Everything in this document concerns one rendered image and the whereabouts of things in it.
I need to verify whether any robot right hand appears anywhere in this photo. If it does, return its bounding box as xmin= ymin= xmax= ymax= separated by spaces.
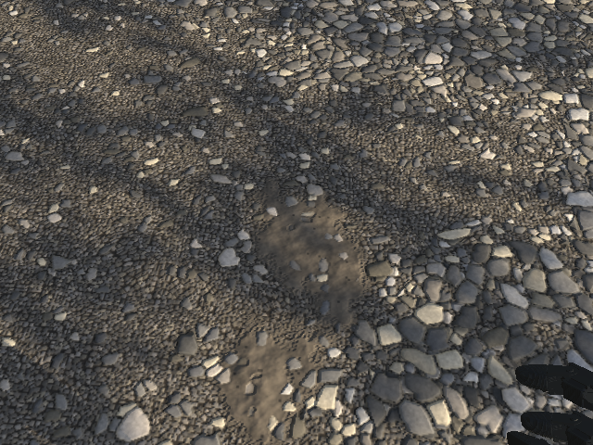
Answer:
xmin=507 ymin=362 xmax=593 ymax=445

